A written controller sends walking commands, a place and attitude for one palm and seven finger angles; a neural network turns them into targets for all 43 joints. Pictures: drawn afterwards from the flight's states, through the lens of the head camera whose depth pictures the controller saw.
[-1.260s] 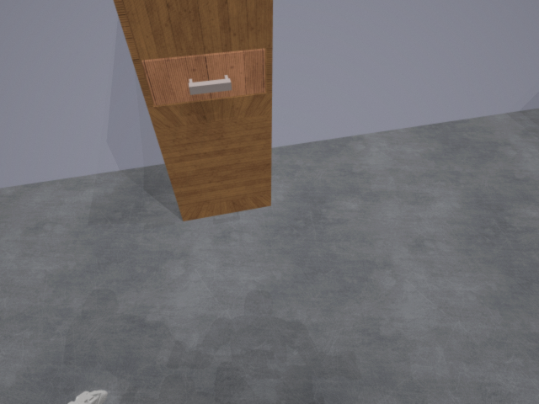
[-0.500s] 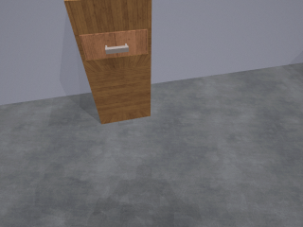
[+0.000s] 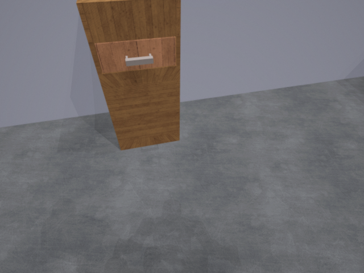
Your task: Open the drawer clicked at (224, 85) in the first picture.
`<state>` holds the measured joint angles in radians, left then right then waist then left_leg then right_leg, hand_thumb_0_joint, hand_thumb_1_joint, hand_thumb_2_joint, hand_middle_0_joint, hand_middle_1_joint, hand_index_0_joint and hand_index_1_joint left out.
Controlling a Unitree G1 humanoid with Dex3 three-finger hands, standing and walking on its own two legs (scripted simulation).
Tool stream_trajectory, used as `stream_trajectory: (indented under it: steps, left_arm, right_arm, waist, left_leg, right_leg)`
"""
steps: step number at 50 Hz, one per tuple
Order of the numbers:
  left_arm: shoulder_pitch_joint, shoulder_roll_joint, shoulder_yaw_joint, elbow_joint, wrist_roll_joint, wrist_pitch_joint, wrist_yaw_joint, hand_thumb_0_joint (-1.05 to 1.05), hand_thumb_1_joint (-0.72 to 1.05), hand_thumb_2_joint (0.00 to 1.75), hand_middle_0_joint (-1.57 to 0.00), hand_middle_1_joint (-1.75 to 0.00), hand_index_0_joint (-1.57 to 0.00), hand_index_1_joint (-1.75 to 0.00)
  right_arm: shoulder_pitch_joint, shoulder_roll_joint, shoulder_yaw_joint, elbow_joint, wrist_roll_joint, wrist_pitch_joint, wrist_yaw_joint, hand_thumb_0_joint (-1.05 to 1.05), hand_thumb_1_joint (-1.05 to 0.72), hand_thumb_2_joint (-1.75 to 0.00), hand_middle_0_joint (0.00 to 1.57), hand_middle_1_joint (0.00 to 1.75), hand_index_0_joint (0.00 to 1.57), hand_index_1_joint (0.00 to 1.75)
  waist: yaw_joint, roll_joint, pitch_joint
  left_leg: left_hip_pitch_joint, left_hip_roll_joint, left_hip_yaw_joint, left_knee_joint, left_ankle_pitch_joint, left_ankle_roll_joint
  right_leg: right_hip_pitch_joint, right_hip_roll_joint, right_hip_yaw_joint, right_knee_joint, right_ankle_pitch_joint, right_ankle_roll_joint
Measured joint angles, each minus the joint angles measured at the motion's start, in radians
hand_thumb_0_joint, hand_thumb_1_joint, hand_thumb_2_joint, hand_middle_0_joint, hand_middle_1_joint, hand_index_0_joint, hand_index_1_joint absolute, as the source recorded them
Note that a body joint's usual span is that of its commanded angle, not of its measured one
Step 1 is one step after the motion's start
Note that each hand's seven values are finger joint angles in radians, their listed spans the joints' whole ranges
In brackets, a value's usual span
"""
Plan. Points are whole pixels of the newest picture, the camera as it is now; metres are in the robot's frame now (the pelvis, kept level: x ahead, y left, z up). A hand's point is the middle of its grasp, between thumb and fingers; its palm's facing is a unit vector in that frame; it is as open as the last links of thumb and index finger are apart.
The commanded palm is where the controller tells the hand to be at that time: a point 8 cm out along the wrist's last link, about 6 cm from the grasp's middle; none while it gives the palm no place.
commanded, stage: look at it before walking up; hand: left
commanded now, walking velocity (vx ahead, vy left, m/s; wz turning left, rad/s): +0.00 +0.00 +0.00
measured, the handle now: (139, 58) +1.06 +0.28 -0.07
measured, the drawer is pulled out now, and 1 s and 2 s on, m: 0.00 0.00 0.00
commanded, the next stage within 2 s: walk to a spot facing it in 0.18 s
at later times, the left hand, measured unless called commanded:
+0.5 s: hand out of the picture +0.06 +0.22 -0.17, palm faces -0.06 -0.96 -0.28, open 7.4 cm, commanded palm none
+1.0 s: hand out of the picture +0.14 +0.17 -0.18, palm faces -0.17 -0.97 -0.18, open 7.4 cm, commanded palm none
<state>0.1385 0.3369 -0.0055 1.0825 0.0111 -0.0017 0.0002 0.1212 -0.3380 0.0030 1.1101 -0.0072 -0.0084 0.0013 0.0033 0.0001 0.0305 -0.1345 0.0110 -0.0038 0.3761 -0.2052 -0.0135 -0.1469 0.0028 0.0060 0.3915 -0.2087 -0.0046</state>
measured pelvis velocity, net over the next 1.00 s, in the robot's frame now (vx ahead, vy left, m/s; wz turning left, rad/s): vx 0.17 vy -0.01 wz -0.31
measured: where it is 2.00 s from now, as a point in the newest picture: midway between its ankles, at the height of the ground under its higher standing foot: (193, 258)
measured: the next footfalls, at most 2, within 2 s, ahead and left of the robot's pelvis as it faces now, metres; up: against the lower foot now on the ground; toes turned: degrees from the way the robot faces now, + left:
left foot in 1.04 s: +0.36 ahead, +0.07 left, +0.00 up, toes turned -14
right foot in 1.48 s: +0.33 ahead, -0.20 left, +0.00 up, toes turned -44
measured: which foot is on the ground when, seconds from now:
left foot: down 0.00-0.60, up 0.62-1.00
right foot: down 0.00-1.00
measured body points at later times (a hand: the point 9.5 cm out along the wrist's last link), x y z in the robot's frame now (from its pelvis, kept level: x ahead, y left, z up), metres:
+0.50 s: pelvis +0.02 +0.00 -0.01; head +0.01 +0.00 +0.44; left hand +0.06 +0.27 -0.15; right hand +0.06 -0.27 -0.15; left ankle +0.00 +0.13 -0.75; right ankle +0.00 -0.11 -0.74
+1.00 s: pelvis +0.17 -0.01 -0.01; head +0.20 -0.01 +0.44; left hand +0.15 +0.22 -0.16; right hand +0.24 -0.27 -0.14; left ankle +0.31 +0.08 -0.72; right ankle +0.03 -0.10 -0.75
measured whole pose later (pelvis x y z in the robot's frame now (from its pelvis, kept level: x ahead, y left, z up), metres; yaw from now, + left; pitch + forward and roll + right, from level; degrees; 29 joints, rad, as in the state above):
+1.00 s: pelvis +0.17 -0.01 -0.01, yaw -18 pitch +1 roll +0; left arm 0.46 0.16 0.05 1.07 0.03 -0.04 0.00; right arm 0.10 -0.17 -0.05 0.93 -0.01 -0.03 0.03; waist 0.07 -0.01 0.04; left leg -0.51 0.08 0.07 0.70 -0.22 -0.04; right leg -0.02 0.04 0.11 0.39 -0.37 -0.02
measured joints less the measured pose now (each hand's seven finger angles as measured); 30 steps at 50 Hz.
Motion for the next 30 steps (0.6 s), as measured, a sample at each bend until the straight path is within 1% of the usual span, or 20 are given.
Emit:
stream_trajectory:
  steps: [15, 18, 21, 24, 26, 28, 29, 30]
  left_arm:
    - [0.005, 0.004, 0.000, 0.006, -0.001, 0.001, 0.000, 0.01, 0.91, 0.89, -0.20, -0.30, -0.20, -0.30]
    - [0.015, -0.003, 0.002, 0.005, 0.000, 0.008, 0.006, 0.01, 0.91, 0.89, -0.20, -0.30, -0.20, -0.30]
    - [0.054, -0.022, 0.009, -0.005, 0.005, 0.026, 0.000, 0.01, 0.91, 0.89, -0.20, -0.30, -0.20, -0.30]
    - [0.111, -0.046, 0.019, -0.023, 0.009, 0.038, -0.015, 0.01, 0.91, 0.89, -0.20, -0.30, -0.20, -0.30]
    - [0.145, -0.066, 0.029, -0.033, 0.011, 0.041, -0.024, 0.01, 0.91, 0.89, -0.20, -0.30, -0.20, -0.30]
    - [0.171, -0.090, 0.036, -0.039, 0.012, 0.039, -0.033, 0.01, 0.91, 0.90, -0.20, -0.30, -0.20, -0.30]
    - [0.181, -0.102, 0.039, -0.044, 0.012, 0.035, -0.038, 0.01, 0.91, 0.90, -0.20, -0.30, -0.20, -0.30]
    - [0.190, -0.113, 0.041, -0.051, 0.014, 0.025, -0.041, 0.01, 0.91, 0.90, -0.20, -0.30, -0.20, -0.30]
  right_arm:
    - [0.000, -0.002, 0.002, 0.005, 0.001, 0.000, -0.001, 0.00, -0.90, -0.89, 0.20, 0.30, 0.21, 0.30]
    - [0.003, 0.006, 0.002, 0.004, -0.004, 0.004, -0.005, 0.00, -0.90, -0.89, 0.20, 0.30, 0.21, 0.30]
    - [0.024, 0.028, -0.001, -0.010, -0.010, 0.012, -0.005, 0.00, -0.90, -0.89, 0.20, 0.30, 0.20, 0.30]
    - [0.063, 0.057, -0.009, -0.036, -0.012, 0.012, -0.002, 0.00, -0.90, -0.89, 0.20, 0.30, 0.20, 0.30]
    - [0.089, 0.075, -0.017, -0.049, -0.012, 0.004, -0.001, 0.00, -0.90, -0.89, 0.20, 0.30, 0.21, 0.30]
    - [0.114, 0.088, -0.024, -0.056, -0.013, -0.004, -0.002, 0.00, -0.90, -0.89, 0.20, 0.30, 0.21, 0.30]
    - [0.127, 0.090, -0.027, -0.056, -0.013, -0.006, -0.002, 0.00, -0.90, -0.89, 0.20, 0.30, 0.21, 0.30]
    - [0.141, 0.090, -0.029, -0.057, -0.013, -0.006, -0.002, 0.00, -0.90, -0.89, 0.20, 0.30, 0.21, 0.30]
  waist:
    - [0.001, -0.002, 0.008]
    - [0.007, -0.001, -0.001]
    - [0.016, -0.001, -0.019]
    - [0.019, -0.003, -0.032]
    - [0.023, -0.002, -0.027]
    - [0.022, 0.006, -0.017]
    - [0.021, 0.014, -0.010]
    - [0.019, 0.027, -0.003]
  left_leg:
    - [0.004, -0.001, 0.000, -0.009, 0.004, 0.002]
    - [0.000, 0.002, 0.009, 0.004, -0.006, 0.001]
    - [-0.011, 0.011, 0.033, 0.050, -0.045, 0.001]
    - [-0.019, 0.022, 0.065, 0.096, -0.092, 0.003]
    - [-0.012, 0.033, 0.094, 0.117, -0.119, 0.000]
    - [0.002, 0.050, 0.119, 0.137, -0.146, -0.009]
    - [0.002, 0.062, 0.127, 0.161, -0.166, -0.017]
    - [-0.010, 0.079, 0.127, 0.211, -0.198, -0.021]
  right_leg:
    - [0.006, -0.001, 0.000, -0.013, 0.006, 0.002]
    - [-0.002, 0.002, 0.009, -0.001, 0.000, 0.003]
    - [-0.027, 0.011, 0.032, 0.054, -0.037, 0.000]
    - [-0.071, 0.020, 0.053, 0.154, -0.142, -0.013]
    - [-0.114, 0.014, 0.022, 0.252, -0.202, -0.013]
    - [-0.139, 0.004, -0.021, 0.296, -0.236, -0.010]
    - [-0.137, 0.002, -0.043, 0.278, -0.223, -0.011]
    - [-0.126, 0.007, -0.060, 0.245, -0.163, -0.021]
